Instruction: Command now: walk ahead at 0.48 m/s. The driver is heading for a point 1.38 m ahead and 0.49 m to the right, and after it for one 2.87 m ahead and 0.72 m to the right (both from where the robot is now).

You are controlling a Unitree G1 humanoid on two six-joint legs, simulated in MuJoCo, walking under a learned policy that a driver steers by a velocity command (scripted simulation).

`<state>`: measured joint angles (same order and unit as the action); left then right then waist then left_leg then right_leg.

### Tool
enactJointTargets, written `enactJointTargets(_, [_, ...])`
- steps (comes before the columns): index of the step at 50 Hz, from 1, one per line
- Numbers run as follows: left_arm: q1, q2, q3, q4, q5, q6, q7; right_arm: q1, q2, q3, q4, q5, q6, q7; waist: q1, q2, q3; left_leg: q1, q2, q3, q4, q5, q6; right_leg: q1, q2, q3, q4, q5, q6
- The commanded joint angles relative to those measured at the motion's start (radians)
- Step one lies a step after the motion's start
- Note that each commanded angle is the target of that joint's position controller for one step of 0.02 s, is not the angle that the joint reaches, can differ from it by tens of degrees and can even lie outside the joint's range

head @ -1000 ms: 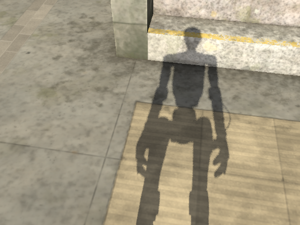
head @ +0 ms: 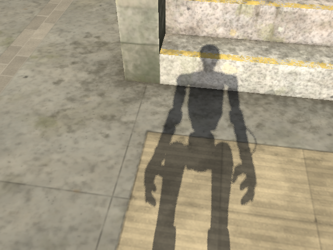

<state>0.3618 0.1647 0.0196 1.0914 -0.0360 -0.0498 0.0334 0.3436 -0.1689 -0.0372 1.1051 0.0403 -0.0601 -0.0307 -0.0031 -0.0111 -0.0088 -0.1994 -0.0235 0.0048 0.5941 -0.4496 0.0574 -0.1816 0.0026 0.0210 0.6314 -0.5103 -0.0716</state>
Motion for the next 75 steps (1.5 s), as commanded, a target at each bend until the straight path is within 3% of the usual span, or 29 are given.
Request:
enactJointTargets(1, [-0.163, 0.022, -0.001, -0.133, -0.002, -0.07, -0.021, 0.104, -0.188, -0.041, -0.026, -0.009, -0.052, 0.011, -0.054, 0.193, 0.208, -0.026, 0.374, -0.612, -0.452, -0.436, 0.235, -0.346, -0.025, -0.029, 0.156, 0.083, -0.034])
enactJointTargets(4, [-0.096, 0.054, 0.007, -0.152, -0.017, -0.088, -0.028, -0.066, -0.176, -0.028, -0.122, -0.003, -0.062, 0.024, 0.036, 0.171, 0.181, -0.126, 0.357, -0.502, -0.48, -0.274, 0.179, -0.248, -0.077, 0.002, 0.104, 0.005, -0.071])
enactJointTargets(5, [-0.026, 0.075, 0.02, -0.134, 0.08, -0.067, -0.06, -0.091, -0.196, -0.047, -0.108, -0.068, -0.023, 0.04, 0.077, 0.137, 0.142, -0.191, 0.225, -0.283, -0.401, -0.267, 0.138, -0.042, -0.002, -0.11, -0.104, 0.047, -0.057])
enactJointTargets(6, [0.125, 0.062, 0.034, -0.078, 0.075, -0.06, -0.064, -0.14, -0.192, -0.055, -0.121, -0.074, -0.007, 0.039, 0.146, 0.093, 0.127, -0.319, 0.131, -0.171, -0.285, -0.217, 0.11, 0.204, 0.067, -0.186, -0.182, 0.205, -0.028])
enactJointTargets(7, [0.315, 0.091, 0.053, -0.017, 0.071, -0.057, -0.054, -0.204, -0.173, -0.054, -0.151, -0.077, -0.012, 0.037, 0.227, -0.033, 0.084, -0.505, 0.059, -0.08, -0.042, -0.089, 0.087, 0.462, 0.019, -0.086, -0.207, 0.182, -0.026])
enactJointTargets(8, [0.457, 0.179, 0.072, 0.001, 0.094, -0.063, -0.041, -0.238, -0.066, -0.025, -0.206, -0.066, -0.031, 0.043, 0.257, -0.343, 0.01, -0.67, -0.028, 0.05, 0.382, -0.019, 0.052, 0.552, -0.287, 0.426, -0.428, -0.209, -0.079])
enactJointTargets(9, [0.379, 0.156, 0.059, -0.015, 0.09, -0.05, -0.038, -0.252, -0.075, -0.024, -0.242, -0.077, -0.042, 0.055, 0.183, -0.273, 0.089, -0.78, -0.001, -0.047, 0.523, 0.022, 0.077, 0.422, -0.38, 0.7, -0.523, -0.333, -0.153])
enactJointTargets(12, [0.163, 0.144, 0.051, -0.089, 0.073, -0.06, -0.04, -0.247, -0.09, -0.026, -0.24, -0.083, -0.043, 0.084, 0.062, -0.022, 0.135, -0.757, 0.121, -0.048, 0.575, 0.226, 0.053, 0.287, -0.316, 0.454, -0.544, -0.162, -0.141])
enactJointTargets(24, [0.212, 0.151, 0.025, -0.055, 0.049, -0.098, -0.037, -0.524, -0.086, 0.007, -0.398, -0.065, 0.002, 0.09, 0.026, -0.086, 0.174, -0.399, 0.029, 0.161, 0.059, 0.404, 0.081, 0.246, -0.212, -0.026, -0.612, 0.973, -0.099])
enactJointTargets(27, [0.204, 0.228, 0.044, -0.044, 0.067, -0.075, -0.02, -0.218, -0.171, -0.028, -0.325, -0.069, -0.005, 0.056, -0.126, -0.162, -0.039, -0.034, -0.073, 0.162, 0.056, 0.257, 0.131, 0.291, -0.244, -0.062, -0.153, 1.514, -0.073])
enactJointTargets(29, [0.161, 0.18, 0.04, -0.076, 0.072, -0.061, -0.02, 0.151, -0.291, -0.077, -0.22, -0.087, -0.009, 0.029, -0.256, -0.046, -0.233, 0.452, 0.134, -0.093, -0.014, -0.045, 0.157, -0.054, -0.14, -0.065, 0.478, 0.982, -0.064])
enactJointTargets(30, [0.244, 0.022, 0.012, -0.115, 0.019, -0.077, -0.044, 0.131, -0.322, -0.086, -0.215, -0.105, -0.013, 0.044, -0.109, 0.267, -0.335, 0.613, 0.396, -0.701, -0.261, -0.46, 0.197, -0.401, 0.043, 0.023, 0.836, 0.133, -0.041])
enactJointTargets(31, [0.166, 0.117, 0.029, -0.141, 0.011, -0.083, -0.039, 0.033, -0.283, -0.083, -0.223, -0.088, -0.015, 0.062, -0.096, 0.181, -0.245, 0.508, 0.392, -0.805, -0.412, -0.5, 0.179, -0.515, 0.003, 0.109, 0.889, 0.196, -0.08])
enactJointTargets(33, [0.048, 0.125, 0.034, -0.163, 0.02, -0.073, -0.041, -0.062, -0.144, -0.052, -0.214, -0.087, -0.042, 0.063, -0.038, -0.011, -0.018, 0.194, 0.358, -0.478, -0.417, -0.169, 0.151, -0.489, -0.091, 0.07, 0.81, 0.316, -0.085])
enactJointTargets(36, [0.056, 0.054, 0.027, -0.177, 0.062, -0.023, -0.07, -0.052, -0.086, -0.028, -0.164, -0.073, -0.068, 0.054, 0.048, 0.04, 0.06, -0.024, 0.282, -0.221, -0.476, -0.008, 0.073, -0.4, -0.146, 0.083, 0.714, 0.324, -0.068])
enactJointTargets(47, [-0.359, 0.082, 0.007, -0.359, 0.049, -0.008, -0.106, 0.141, -0.156, -0.003, -0.125, -0.051, -0.087, 0.004, 0.011, 0.052, 0.157, 0.187, 0.178, 0.296, -0.44, 1.225, -0.089, -0.429, -0.002, -0.239, 0.132, 0.656, -0.105])
enactJointTargets(51, [0.005, 0.212, 0.054, -0.269, 0.052, 0.014, -0.097, 0.037, -0.284, -0.037, -0.18, -0.064, -0.044, -0.046, 0.228, 0.15, -0.062, 0.244, 0.267, 0.278, 0.085, 1.691, -0.083, -0.015, 0.109, -0.241, 0.086, 0.482, -0.169])
enactJointTargets(52, [0.227, 0.265, 0.085, -0.204, 0.051, 0.018, -0.081, -0.048, -0.301, -0.048, -0.213, -0.077, -0.029, -0.038, 0.332, 0.127, -0.136, 0.124, 0.267, 0.246, 0.409, 1.552, -0.059, 0.2, 0.089, -0.152, 0.029, 0.392, -0.219])
enactJointTargets(53, [0.232, 0.278, 0.107, -0.184, 0.034, 0.019, -0.058, -0.099, -0.266, -0.051, -0.227, -0.077, -0.021, -0.013, 0.319, -0.016, -0.09, -0.064, 0.109, 0.244, 0.823, 0.705, -0.031, 0.292, 0.041, -0.054, -0.078, 0.315, -0.253])
enactJointTargets(54, [0.129, 0.361, 0.112, -0.235, 0.064, 0.049, -0.121, -0.217, -0.189, -0.038, -0.296, -0.037, -0.014, -0.046, 0.273, -0.4, 0.029, -0.441, -0.023, 0.171, 1.187, -0.077, -0.069, 0.329, -0.032, -0.01, -0.035, 0.882, -0.376])
enactJointTargets(55, [0.079, 0.347, 0.108, -0.222, 0.057, 0.032, -0.08, -0.096, -0.13, -0.006, -0.431, -0.068, -0.059, -0.008, 0.092, -0.178, -0.197, -0.704, -0.018, -0.061, 1.205, -0.074, -0.077, 0.581, -0.213, 0.608, -0.15, 0.374, -0.489])
enactJointTargets(56, [0.058, 0.283, 0.1, -0.251, 0.073, 0.025, -0.061, -0.123, -0.148, 0.002, -0.416, -0.082, -0.094, 0.009, 0.094, 0.068, -0.126, -0.721, 0.047, -0.115, 1.031, 0.032, -0.047, 0.444, -0.273, 0.755, -0.377, 0.055, -0.42])
enactJointTargets(58, [-0.003, 0.239, 0.089, -0.241, 0.071, -0.003, -0.054, -0.153, -0.161, 0.0, -0.405, -0.101, -0.081, 0.025, -0.009, 0.194, 0.055, -0.633, 0.101, -0.103, 0.867, 0.122, -0.061, 0.139, -0.226, 0.665, -0.467, 0.061, -0.33])
enactJointTargets(61, [-0.06, 0.244, 0.073, -0.264, 0.051, -0.056, -0.048, -0.193, -0.145, 0.017, -0.444, -0.124, -0.019, 0.046, -0.058, 0.147, 0.109, -0.42, 0.154, -0.06, 0.568, 0.172, -0.122, -0.166, -0.085, 0.447, -0.494, 0.246, -0.29])
enactJointTargets(69, [0.076, 0.302, 0.108, -0.237, 0.022, -0.065, -0.069, -0.44, -0.161, 0.028, -0.559, -0.067, -0.03, 0.039, 0.09, -0.047, 0.052, -0.18, 0.034, 0.004, -0.091, 0.546, -0.08, -0.008, 0.0, 0.344, -0.348, 0.783, -0.143])
enactJointTargets(71, [0.038, 0.334, 0.115, -0.25, 0.032, -0.06, -0.063, -0.328, -0.223, 0.009, -0.533, -0.073, -0.039, 0.017, 0.02, -0.056, -0.035, -0.027, 0.0, -0.001, -0.118, 0.404, -0.056, 0.071, -0.015, 0.359, -0.175, 1.031, -0.103])
enactJointTargets(73, [-0.065, 0.329, 0.109, -0.294, 0.042, -0.069, -0.066, 0.041, -0.318, -0.031, -0.445, -0.09, -0.053, -0.014, -0.178, -0.059, -0.245, 0.366, 0.108, -0.072, -0.079, 0.279, -0.019, -0.077, 0.035, 0.321, 0.27, 0.973, -0.072])
enactJointTargets(74, [-0.09, 0.18, 0.066, -0.338, 0.027, -0.083, -0.059, 0.218, -0.402, -0.063, -0.421, -0.13, -0.056, -0.029, -0.222, 0.138, -0.351, 0.598, 0.358, -0.348, -0.127, -0.066, 0.011, -0.323, 0.11, 0.225, 0.595, 0.384, -0.07])
enactJointTargets(75, [0.015, 0.144, 0.037, -0.397, -0.023, -0.078, -0.048, 0.1, -0.439, -0.078, -0.418, -0.142, -0.058, -0.006, -0.072, 0.482, -0.429, 0.649, 0.539, -0.891, -0.33, -0.199, 0.102, -0.559, 0.137, 0.13, 0.764, 0.05, -0.063])
